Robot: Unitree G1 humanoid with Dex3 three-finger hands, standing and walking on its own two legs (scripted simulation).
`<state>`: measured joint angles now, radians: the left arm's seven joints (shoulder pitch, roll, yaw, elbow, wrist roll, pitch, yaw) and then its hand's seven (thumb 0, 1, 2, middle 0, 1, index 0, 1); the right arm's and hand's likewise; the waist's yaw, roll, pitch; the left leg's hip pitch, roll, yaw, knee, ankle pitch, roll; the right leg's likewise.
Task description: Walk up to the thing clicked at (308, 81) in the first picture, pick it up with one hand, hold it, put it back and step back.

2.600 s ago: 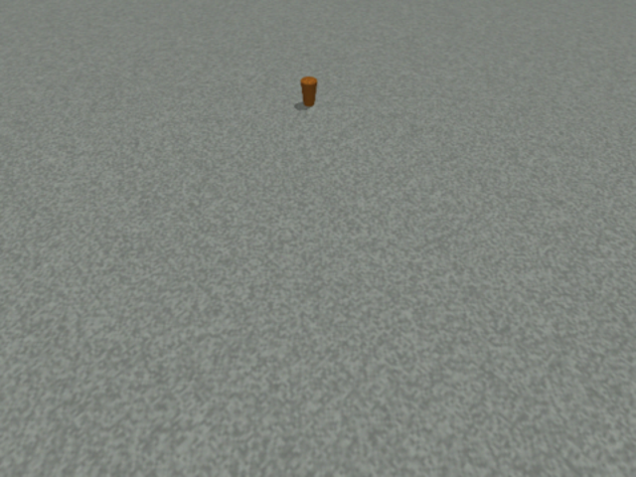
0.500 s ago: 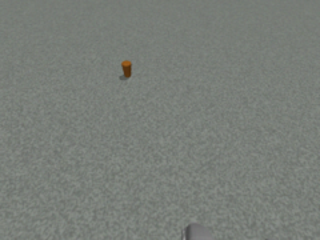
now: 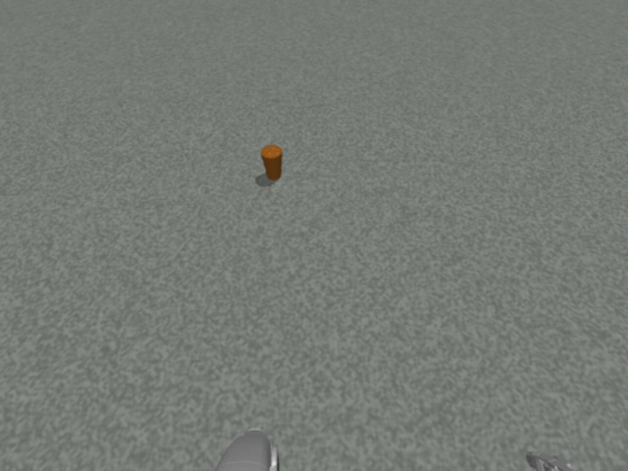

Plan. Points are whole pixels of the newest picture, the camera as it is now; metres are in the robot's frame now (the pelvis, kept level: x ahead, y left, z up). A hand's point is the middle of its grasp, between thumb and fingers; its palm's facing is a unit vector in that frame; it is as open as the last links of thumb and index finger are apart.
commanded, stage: walk up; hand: left
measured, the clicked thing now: (272, 164) +1.44 +0.25 -0.70
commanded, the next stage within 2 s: none
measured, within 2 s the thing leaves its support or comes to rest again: neither
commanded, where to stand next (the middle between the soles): +1.08 +0.05 m, yaw -2 degrees
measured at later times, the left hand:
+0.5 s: hand (166, 313) +0.38 +0.28 -0.13, palm faces -0.09 -0.92 -0.39, open 7.4 cm
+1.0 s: hand (167, 270) +0.48 +0.32 -0.16, palm faces +0.01 -0.93 -0.37, open 7.4 cm
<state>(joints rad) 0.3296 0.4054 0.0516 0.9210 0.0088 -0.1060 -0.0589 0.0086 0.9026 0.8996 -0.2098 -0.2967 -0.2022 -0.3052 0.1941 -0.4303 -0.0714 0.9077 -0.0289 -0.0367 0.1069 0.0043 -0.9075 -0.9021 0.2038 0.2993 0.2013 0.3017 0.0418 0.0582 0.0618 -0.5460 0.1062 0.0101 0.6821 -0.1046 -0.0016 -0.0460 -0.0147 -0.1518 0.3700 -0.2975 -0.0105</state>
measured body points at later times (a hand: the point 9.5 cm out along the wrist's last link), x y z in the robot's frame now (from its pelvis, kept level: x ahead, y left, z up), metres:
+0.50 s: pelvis +0.27 +0.01 -0.01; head +0.28 -0.01 +0.44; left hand +0.38 +0.33 -0.11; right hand +0.30 -0.32 -0.13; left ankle +0.20 +0.14 -0.74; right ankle +0.40 -0.13 -0.73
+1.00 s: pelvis +0.48 +0.03 -0.02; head +0.49 +0.04 +0.43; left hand +0.48 +0.36 -0.14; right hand +0.59 -0.30 -0.11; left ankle +0.58 +0.14 -0.74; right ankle +0.40 -0.12 -0.74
